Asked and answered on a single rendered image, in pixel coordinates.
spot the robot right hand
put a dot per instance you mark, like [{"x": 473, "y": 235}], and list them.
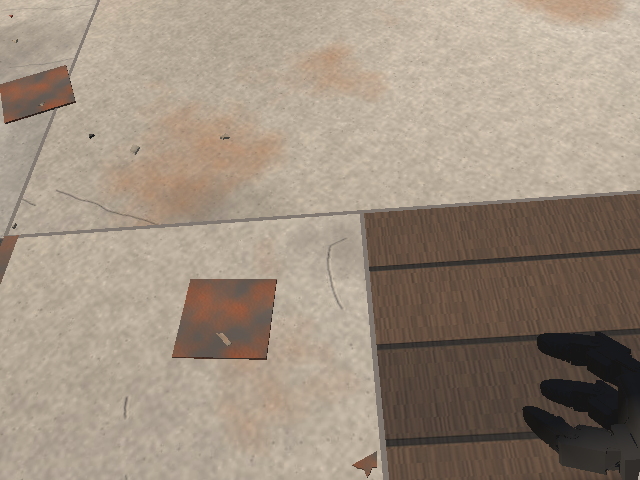
[{"x": 591, "y": 448}]

